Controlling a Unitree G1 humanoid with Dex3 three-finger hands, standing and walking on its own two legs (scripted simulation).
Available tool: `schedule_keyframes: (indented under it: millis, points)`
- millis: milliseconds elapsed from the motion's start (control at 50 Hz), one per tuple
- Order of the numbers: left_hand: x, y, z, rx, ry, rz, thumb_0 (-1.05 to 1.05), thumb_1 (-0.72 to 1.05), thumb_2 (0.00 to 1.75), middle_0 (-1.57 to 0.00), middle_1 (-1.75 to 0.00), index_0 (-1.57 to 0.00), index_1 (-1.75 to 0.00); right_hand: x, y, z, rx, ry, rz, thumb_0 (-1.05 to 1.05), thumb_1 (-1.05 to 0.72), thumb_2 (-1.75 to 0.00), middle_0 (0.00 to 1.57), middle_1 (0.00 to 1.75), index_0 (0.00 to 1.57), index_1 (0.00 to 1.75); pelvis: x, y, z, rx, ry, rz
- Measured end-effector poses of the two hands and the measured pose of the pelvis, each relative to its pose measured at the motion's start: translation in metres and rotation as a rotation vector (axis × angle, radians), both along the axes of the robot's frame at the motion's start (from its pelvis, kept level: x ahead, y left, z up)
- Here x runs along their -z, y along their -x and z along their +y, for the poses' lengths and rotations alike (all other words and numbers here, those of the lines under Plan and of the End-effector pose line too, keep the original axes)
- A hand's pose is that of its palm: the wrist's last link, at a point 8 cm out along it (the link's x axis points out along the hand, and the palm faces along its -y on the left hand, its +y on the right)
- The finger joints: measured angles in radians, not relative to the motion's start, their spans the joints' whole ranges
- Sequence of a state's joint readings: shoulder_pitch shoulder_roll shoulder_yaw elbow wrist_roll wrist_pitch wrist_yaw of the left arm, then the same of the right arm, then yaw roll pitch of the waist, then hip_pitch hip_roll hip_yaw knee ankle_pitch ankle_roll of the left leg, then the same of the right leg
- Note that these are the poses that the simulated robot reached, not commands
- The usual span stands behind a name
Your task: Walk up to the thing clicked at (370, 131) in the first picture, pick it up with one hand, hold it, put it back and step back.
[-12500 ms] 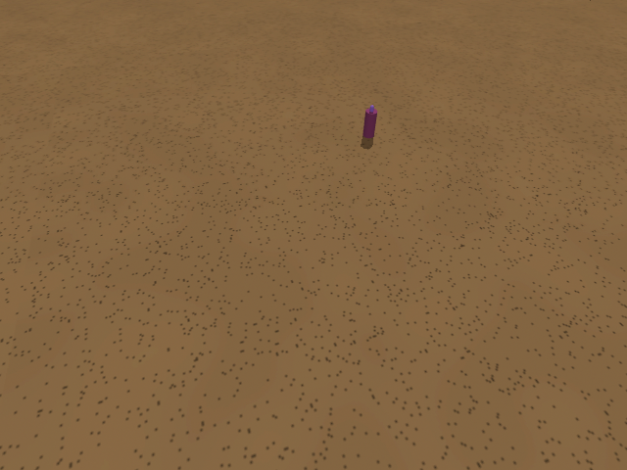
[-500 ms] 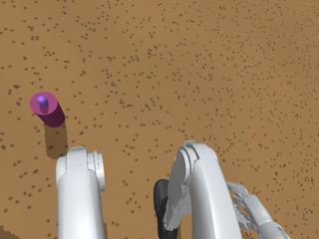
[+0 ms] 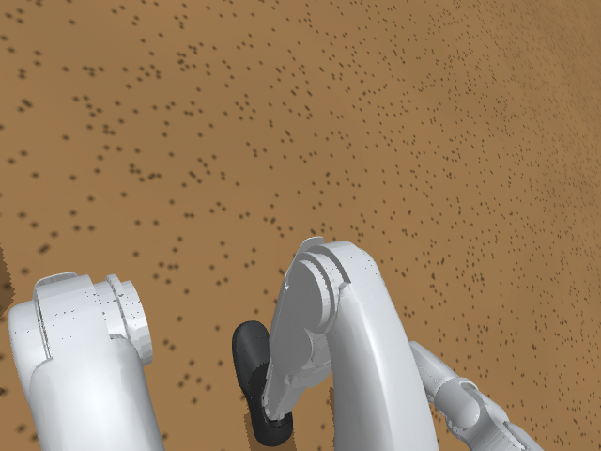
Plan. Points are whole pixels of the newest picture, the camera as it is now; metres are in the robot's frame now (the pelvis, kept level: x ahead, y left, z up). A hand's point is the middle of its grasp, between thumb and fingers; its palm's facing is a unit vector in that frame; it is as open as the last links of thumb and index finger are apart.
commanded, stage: close in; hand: left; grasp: from the side
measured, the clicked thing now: out of the picture +0.44 +0.30 -0.20
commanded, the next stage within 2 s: rest palm in 0.40 s
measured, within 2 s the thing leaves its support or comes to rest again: leaves its support in 1.64 s
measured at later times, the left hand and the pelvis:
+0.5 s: hand out of the picture +0.41 +0.29 -0.18, palm faces +0.29 -0.96 +0.03, open 17.5 cm; pelvis -0.01 +0.01 -0.01, yaw -2 degrees
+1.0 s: hand out of the picture +0.42 +0.29 -0.19, palm faces +0.34 -0.94 -0.01, open 10.5 cm; pelvis +0.00 +0.01 -0.01, yaw -3 degrees
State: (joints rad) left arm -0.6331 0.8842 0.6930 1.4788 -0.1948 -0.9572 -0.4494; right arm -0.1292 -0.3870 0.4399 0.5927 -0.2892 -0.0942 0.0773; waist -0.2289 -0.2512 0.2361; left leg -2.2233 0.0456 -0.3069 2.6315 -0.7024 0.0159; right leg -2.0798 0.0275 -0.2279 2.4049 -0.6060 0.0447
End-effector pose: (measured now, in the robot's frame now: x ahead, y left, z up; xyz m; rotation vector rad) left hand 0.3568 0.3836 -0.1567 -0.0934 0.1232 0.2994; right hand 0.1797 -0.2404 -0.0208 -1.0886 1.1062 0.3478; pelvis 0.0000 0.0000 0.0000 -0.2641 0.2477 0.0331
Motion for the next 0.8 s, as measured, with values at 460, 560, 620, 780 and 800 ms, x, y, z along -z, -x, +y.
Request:
schedule_keyframes:
  millis: [460, 560, 620, 780, 800]
  points:
    - [0.023, -0.012, -0.049, 0.013, -0.051, -0.039, -0.01, -0.57, 0.04, -0.06, -0.06, -0.06, -0.06, -0.006, 0.02, 0.003, -0.034, 0.086, 0.089, 0.0, -0.93, -0.9, 0.21, 0.3, 0.2, 0.3, 0.007, 0.006, 0.005, 0.021, 0.045, -0.067]
    - [0.027, -0.014, -0.053, -0.004, -0.06, -0.045, -0.01, -0.52, 0.08, -0.06, -0.07, -0.06, -0.07, -0.006, 0.018, 0.004, -0.046, 0.095, 0.092, 0.0, -0.92, -0.9, 0.21, 0.3, 0.2, 0.3, 0.008, 0.006, 0.006, 0.026, 0.05, -0.076]
    - [0.03, -0.013, -0.052, -0.016, -0.07, -0.039, -0.01, -0.47, 0.12, -0.1, -0.09, -0.09, -0.1, -0.005, 0.017, 0.005, -0.05, 0.098, 0.101, 0.0, -0.92, -0.9, 0.21, 0.3, 0.2, 0.3, 0.008, 0.006, 0.006, 0.029, 0.052, -0.077]
    - [0.033, -0.017, -0.051, -0.029, -0.086, -0.041, -0.01, -0.21, 0.29, -0.27, -0.25, -0.26, -0.26, -0.001, 0.016, 0.008, -0.056, 0.103, 0.13, 0.0, -0.9, -0.9, 0.21, 0.3, 0.2, 0.3, 0.008, 0.005, 0.007, 0.031, 0.056, -0.07]
    - [0.032, -0.018, -0.051, -0.031, -0.086, -0.044, -0.01, -0.18, 0.31, -0.29, -0.27, -0.28, -0.28, -0.001, 0.016, 0.008, -0.056, 0.103, 0.132, 0.0, -0.9, -0.9, 0.21, 0.3, 0.2, 0.3, 0.007, 0.005, 0.007, 0.031, 0.057, -0.069]
